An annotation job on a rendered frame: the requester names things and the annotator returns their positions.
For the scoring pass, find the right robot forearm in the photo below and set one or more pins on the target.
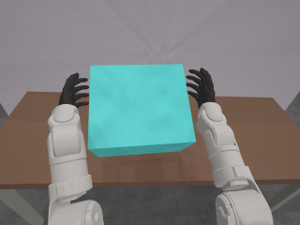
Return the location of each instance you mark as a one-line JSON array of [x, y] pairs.
[[229, 170]]

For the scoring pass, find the carton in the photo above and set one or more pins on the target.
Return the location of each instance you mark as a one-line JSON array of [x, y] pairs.
[[138, 109]]

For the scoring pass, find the right robot hand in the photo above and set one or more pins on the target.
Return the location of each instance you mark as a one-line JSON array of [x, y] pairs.
[[205, 90]]

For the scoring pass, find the robot left upper arm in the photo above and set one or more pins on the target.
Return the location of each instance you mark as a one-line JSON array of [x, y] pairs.
[[86, 212]]

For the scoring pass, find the robot right upper arm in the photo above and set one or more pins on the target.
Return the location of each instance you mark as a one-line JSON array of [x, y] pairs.
[[242, 207]]

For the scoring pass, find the left robot hand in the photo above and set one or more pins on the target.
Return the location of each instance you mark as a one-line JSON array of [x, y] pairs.
[[69, 90]]

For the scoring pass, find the table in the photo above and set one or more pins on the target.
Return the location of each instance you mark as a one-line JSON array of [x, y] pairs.
[[267, 138]]

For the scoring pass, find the left robot forearm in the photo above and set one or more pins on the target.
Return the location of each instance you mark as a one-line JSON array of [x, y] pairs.
[[67, 158]]

